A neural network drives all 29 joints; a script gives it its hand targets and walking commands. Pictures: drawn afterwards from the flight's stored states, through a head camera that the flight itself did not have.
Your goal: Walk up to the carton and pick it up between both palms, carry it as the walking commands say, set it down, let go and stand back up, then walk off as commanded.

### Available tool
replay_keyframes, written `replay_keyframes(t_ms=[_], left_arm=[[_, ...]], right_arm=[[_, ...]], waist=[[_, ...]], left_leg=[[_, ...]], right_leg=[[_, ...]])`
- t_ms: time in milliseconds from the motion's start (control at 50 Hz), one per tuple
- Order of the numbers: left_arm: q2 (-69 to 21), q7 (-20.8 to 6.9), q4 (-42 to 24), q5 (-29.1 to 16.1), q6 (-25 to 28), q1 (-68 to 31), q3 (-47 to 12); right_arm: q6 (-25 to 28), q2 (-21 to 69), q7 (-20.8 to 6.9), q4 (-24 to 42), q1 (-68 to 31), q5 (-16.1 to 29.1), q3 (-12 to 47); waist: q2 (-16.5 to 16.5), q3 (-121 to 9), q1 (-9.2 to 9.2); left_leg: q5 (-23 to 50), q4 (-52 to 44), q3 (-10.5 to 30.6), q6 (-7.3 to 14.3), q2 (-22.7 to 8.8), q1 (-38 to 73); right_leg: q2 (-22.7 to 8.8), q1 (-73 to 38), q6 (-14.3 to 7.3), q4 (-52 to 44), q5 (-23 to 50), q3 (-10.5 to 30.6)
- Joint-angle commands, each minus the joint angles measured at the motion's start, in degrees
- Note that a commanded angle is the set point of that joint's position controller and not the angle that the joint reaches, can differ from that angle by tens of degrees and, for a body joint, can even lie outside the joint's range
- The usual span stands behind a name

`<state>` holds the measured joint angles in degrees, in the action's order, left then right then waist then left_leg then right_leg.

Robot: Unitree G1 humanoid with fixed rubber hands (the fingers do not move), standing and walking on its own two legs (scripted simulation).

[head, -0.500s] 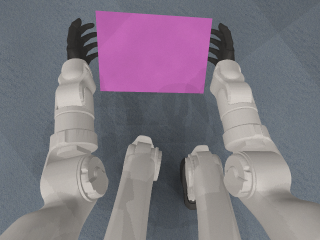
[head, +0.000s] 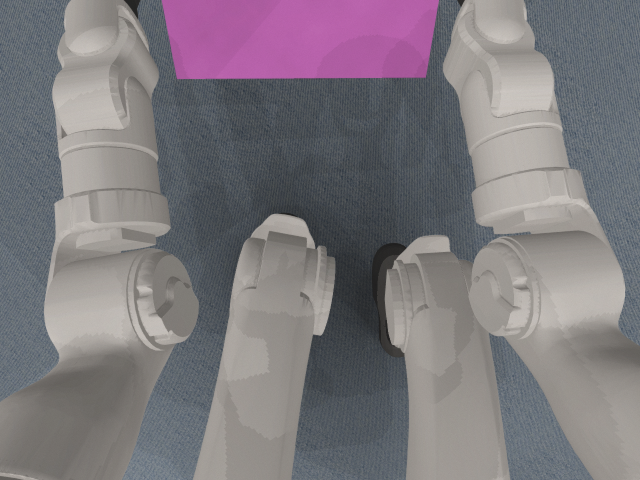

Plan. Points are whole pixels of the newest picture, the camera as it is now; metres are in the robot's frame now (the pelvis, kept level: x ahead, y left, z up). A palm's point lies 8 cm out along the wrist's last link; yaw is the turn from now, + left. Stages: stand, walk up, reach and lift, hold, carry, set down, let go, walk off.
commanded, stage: set down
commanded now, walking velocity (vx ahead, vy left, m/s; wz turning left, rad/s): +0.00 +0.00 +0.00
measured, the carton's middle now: out of the picture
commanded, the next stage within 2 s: none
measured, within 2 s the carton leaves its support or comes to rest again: neither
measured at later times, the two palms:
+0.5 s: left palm out of the picture +0.53 +0.26 -0.19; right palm out of the picture +0.56 -0.06 -0.20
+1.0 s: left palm (129, 2) +0.51 +0.27 -0.20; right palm out of the picture +0.57 -0.05 -0.20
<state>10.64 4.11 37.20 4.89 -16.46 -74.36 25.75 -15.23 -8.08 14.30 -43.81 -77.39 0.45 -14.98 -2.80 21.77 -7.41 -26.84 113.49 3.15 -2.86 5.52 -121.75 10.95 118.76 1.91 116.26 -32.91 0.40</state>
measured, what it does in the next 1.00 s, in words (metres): stands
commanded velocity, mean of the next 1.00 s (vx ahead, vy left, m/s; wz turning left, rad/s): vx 0.00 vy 0.00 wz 0.00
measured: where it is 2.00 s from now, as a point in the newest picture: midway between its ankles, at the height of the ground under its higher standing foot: (335, 304)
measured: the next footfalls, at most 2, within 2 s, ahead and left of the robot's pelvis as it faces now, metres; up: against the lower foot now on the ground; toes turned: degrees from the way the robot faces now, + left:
none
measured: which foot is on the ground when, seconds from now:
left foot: down 0.00-1.00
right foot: down 0.00-1.00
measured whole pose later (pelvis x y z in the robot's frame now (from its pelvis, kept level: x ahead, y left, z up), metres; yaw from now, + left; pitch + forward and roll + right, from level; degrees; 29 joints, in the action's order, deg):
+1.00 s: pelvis +0.02 +0.00 -0.05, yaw +0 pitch +37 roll +1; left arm 16.7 -0.8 52.3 3.7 -13.4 -75.7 25.4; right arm -10.3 -9.5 10.2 -57.9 -82.0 -0.2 -13.7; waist -3.7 18.3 -7.6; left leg -31.1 123.6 0.5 -1.5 1.7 -129.1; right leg 11.0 126.9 0.7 126.9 -36.7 -0.6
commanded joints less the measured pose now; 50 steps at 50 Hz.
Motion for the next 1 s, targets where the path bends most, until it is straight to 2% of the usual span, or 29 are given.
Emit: replay_keyframes(t_ms=[0, 20, 40, 60, 80, 100, 140, 160, 180, 220, 280, 300, 320, 380, 440, 480, 540, 580, 600, 660, 680, 740, 760, 820, 860, 880, 900, 960, 980], left_arm=[[-46.4, -16.2, -2.1, -9.1, 1.1, -36.8, -31.9], [-47.4, -16.3, -1.9, -10.6, 1.1, -37.2, -32.1], [-46.5, -16.6, -3.8, -10.7, 1.2, -38.8, -32.4], [-46.7, -16.4, -5.4, -11.2, 0.7, -39.5, -35.5], [-45.6, -16.1, 0.6, -12.1, 0.0, -41.3, -34.5], [-45.9, -16.6, -0.5, -10.2, -0.4, -36.5, -34.4], [-48.6, -16.1, -8.7, -11.6, 0.2, -43.0, -37.5], [-46.0, -16.2, -9.5, -14.1, 1.3, -46.8, -38.5], [-47.3, -16.2, -6.0, -14.1, 1.1, -47.2, -38.3], [-46.3, -16.3, -0.8, -12.8, 1.7, -42.8, -36.6], [-48.1, -16.9, 6.3, -10.7, 2.2, -39.8, -34.4], [-46.4, -17.0, 6.0, -9.3, 2.7, -37.8, -31.8], [-50.2, -16.9, 5.0, -10.3, 3.1, -36.4, -32.2], [-50.7, -16.3, 5.6, -12.4, 3.5, -37.9, -31.4], [-46.3, -15.8, 10.0, -9.7, 2.7, -36.6, -28.2], [-48.9, -17.0, 15.2, -7.9, 1.6, -34.5, -27.5], [-47.0, -17.3, 9.0, -7.3, 2.6, -36.8, -27.2], [-44.6, -18.1, 3.7, -11.0, 4.0, -43.8, -27.3], [-43.1, -18.0, 2.6, -10.9, 4.3, -43.2, -28.1], [-42.3, -18.4, 7.5, -8.7, 4.2, -38.8, -25.5], [-40.7, -17.8, 9.0, -7.7, 4.5, -37.2, -25.4], [-40.3, -18.6, 6.3, -9.1, 4.7, -39.4, -25.9], [-40.9, -18.6, 10.6, -6.8, 4.3, -35.0, -23.1], [-39.1, -19.2, 9.5, -6.5, 4.5, -35.8, -23.4], [-41.6, -19.2, 8.7, -7.6, 4.7, -36.3, -24.5], [-40.9, -19.2, 13.0, -5.5, 4.3, -31.6, -22.1], [-40.0, -19.1, 10.9, -6.4, 4.8, -33.0, -23.3], [-41.1, -20.0, 9.9, -6.6, 4.4, -36.1, -22.0], [-37.9, -19.8, 9.8, -5.7, 5.0, -33.4, -22.2]], right_arm=[[1.7, 53.8, -16.8, 5.6, -38.9, 6.9, 28.0], [2.1, 51.9, -16.5, 9.0, -42.9, 8.0, 29.6], [1.7, 50.0, -16.2, 10.2, -43.8, 7.7, 30.4], [1.8, 51.3, -15.9, 12.9, -46.4, 9.1, 31.2], [1.1, 48.9, -15.9, 7.8, -44.4, 8.2, 29.2], [1.0, 50.0, -16.0, 7.9, -44.0, 9.7, 30.4], [1.8, 51.3, -16.6, 13.0, -45.9, 10.0, 30.6], [2.0, 51.6, -16.3, 10.7, -45.5, 9.5, 29.2], [2.1, 49.5, -16.2, 7.8, -44.9, 8.3, 28.0], [2.8, 50.9, -16.3, 2.9, -40.0, 7.0, 26.0], [3.6, 50.3, -17.5, -0.3, -38.4, 5.2, 23.2], [3.6, 51.5, -18.4, 0.2, -38.8, 6.5, 24.3], [4.6, 49.9, -18.2, 5.0, -41.8, 6.3, 25.4], [5.6, 48.5, -17.7, 11.0, -46.8, 7.7, 28.4], [3.8, 48.1, -18.4, 1.1, -45.1, 8.3, 25.6], [3.5, 48.1, -19.0, -5.0, -42.9, 6.7, 22.9], [4.5, 48.5, -19.3, -1.1, -41.9, 6.6, 22.9], [4.4, 49.0, -18.3, -1.9, -40.5, 6.0, 23.2], [4.7, 49.6, -18.0, -3.7, -39.0, 5.6, 22.1], [4.8, 49.5, -17.6, -8.6, -36.3, 4.9, 20.2], [4.7, 50.6, -17.8, -7.4, -36.6, 5.7, 21.3], [4.8, 47.1, -17.8, -7.8, -36.8, 3.5, 19.1], [4.8, 50.0, -17.6, -10.1, -34.1, 3.8, 20.1], [4.9, 50.1, -17.7, -9.4, -32.4, 3.6, 19.4], [5.4, 47.6, -18.0, -8.8, -32.8, 3.3, 18.4], [5.7, 48.2, -18.3, -9.1, -33.4, 4.1, 19.7], [5.8, 48.2, -18.2, -9.0, -31.5, 3.7, 18.9], [5.2, 47.6, -17.8, -10.9, -30.6, 1.3, 17.5], [5.2, 48.6, -17.8, -10.1, -30.0, 2.2, 18.4]], waist=[[-4.5, -104.6, -5.13], [-2.8, -108.2, -6.40], [-4.2, -112.1, -4.70], [-0.9, -118.8, -4.48], [-3.3, -112.5, -2.58], [0.6, -108.5, -5.23], [4.3, -109.9, -3.69], [0.4, -110.0, -1.98], [2.6, -101.5, 0.03], [4.3, -94.4, -0.96], [1.3, -84.0, -0.22], [1.6, -85.3, -4.97], [-0.4, -88.9, -3.17], [-3.4, -90.6, -3.27], [-3.7, -81.0, -6.17], [-1.5, -71.6, -4.16], [0.1, -74.0, -5.24], [-4.9, -74.1, -2.79], [-3.3, -72.7, -2.89], [-3.7, -65.6, -4.40], [-4.9, -67.4, -6.61], [-5.8, -66.2, -3.28], [-4.9, -65.3, -6.66], [-4.4, -65.4, -6.89], [-1.8, -64.1, -4.00], [-2.8, -63.2, -7.78], [-2.8, -63.9, -5.62], [-4.0, -62.0, -3.78], [-3.2, -62.5, -6.24]], left_leg=[[15.9, -7.1, -5.9, 1.0, -0.1, 42.6], [16.5, -6.3, -7.0, 0.8, -0.4, 43.2], [20.5, -3.8, -7.9, 0.6, -0.8, 44.9], [20.7, -4.0, -7.3, 0.7, -1.0, 49.2], [14.4, -3.9, -7.2, 0.6, -1.6, 46.2], [21.2, -2.9, -8.1, 0.9, -1.3, 48.2], [23.6, -2.6, -7.4, 0.9, -0.7, 50.9], [22.5, -2.1, -6.7, 0.8, -0.8, 49.4], [22.0, -2.0, -7.2, 0.7, -0.3, 46.3], [20.4, -0.5, -7.3, 0.8, -0.8, 43.3], [16.9, -0.6, -5.9, 1.0, -0.8, 38.9], [20.7, 0.9, -5.7, 2.0, -0.9, 40.2], [23.2, 1.4, -5.6, 1.8, -0.7, 40.9], [26.3, 1.5, -4.5, 2.2, -0.4, 43.1], [17.9, 0.0, -4.1, 2.2, -1.8, 41.1], [11.5, -1.6, -4.4, 2.1, -1.6, 35.8], [16.2, 0.8, -5.3, 2.5, -1.5, 36.9], [17.6, 1.0, -4.6, 2.6, -1.4, 34.8], [18.5, 1.5, -4.7, 2.7, -1.4, 33.2], [17.2, 1.7, -5.0, 2.7, -1.6, 27.0], [16.4, 1.4, -5.9, 2.6, -1.1, 28.8], [15.1, 2.2, -5.5, 2.5, -1.3, 24.9], [16.5, 2.7, -5.8, 2.7, -1.7, 24.2], [16.9, 1.9, -6.0, 2.4, -1.8, 23.3], [16.6, 1.7, -5.1, 2.3, -1.7, 26.5], [18.4, 2.5, -5.2, 2.8, -1.9, 27.0], [18.0, 3.3, -5.2, 2.6, -2.2, 25.0], [18.6, 3.5, -5.7, 2.1, -2.2, 22.5], [16.4, 3.3, -5.7, 2.8, -2.2, 19.2]], right_leg=[[0.7, -28.9, -0.1, -6.8, 11.1, -4.7], [0.2, -32.7, -0.7, -6.4, 11.2, -4.0], [-0.5, -37.5, 0.3, -5.9, 14.3, -3.8], [0.0, -40.3, -0.3, -4.1, 15.5, -5.0], [-0.2, -37.2, -0.7, -4.6, 9.9, -5.7], [-0.6, -35.4, -0.6, -4.1, 14.5, -5.4], [0.3, -32.2, -2.2, -2.7, 15.0, -5.3], [0.8, -31.4, -2.2, -1.3, 14.4, -6.4], [0.3, -28.3, -2.1, -2.0, 14.1, -5.9], [-0.1, -25.0, -2.3, -2.3, 13.9, -4.4], [0.2, -20.9, -2.0, -0.9, 11.2, -5.5], [-0.3, -21.1, -1.9, -0.7, 13.2, -3.6], [-0.3, -22.3, -1.8, -0.1, 15.5, -4.3], [-0.2, -21.0, -1.3, 0.6, 16.5, -5.0], [-0.4, -16.8, -1.5, 0.7, 7.3, -4.9], [-0.4, -14.4, -1.7, 0.1, 2.9, -6.1], [-0.3, -15.9, -1.9, 0.6, 7.7, -4.6], [-0.1, -16.9, -1.7, 0.3, 11.0, -4.9], [-0.1, -15.0, -2.0, 1.2, 11.7, -4.8], [0.0, -13.0, -1.8, 0.0, 12.3, -3.3], [0.4, -14.1, -1.2, -0.5, 11.2, -3.1], [0.1, -14.7, -1.9, -0.1, 11.5, -3.0], [-0.2, -14.8, -1.6, -0.9, 13.1, -1.4], [0.6, -14.3, -1.3, -0.2, 13.8, -2.5], [0.8, -12.4, -2.0, -0.2, 12.3, -2.1], [0.4, -10.9, -1.5, -0.6, 12.8, -1.7], [0.0, -12.4, -1.7, 0.0, 13.6, -1.6], [0.2, -13.5, -2.5, -1.6, 15.3, -0.6], [-0.5, -15.7, -2.1, -1.4, 15.2, 0.1]])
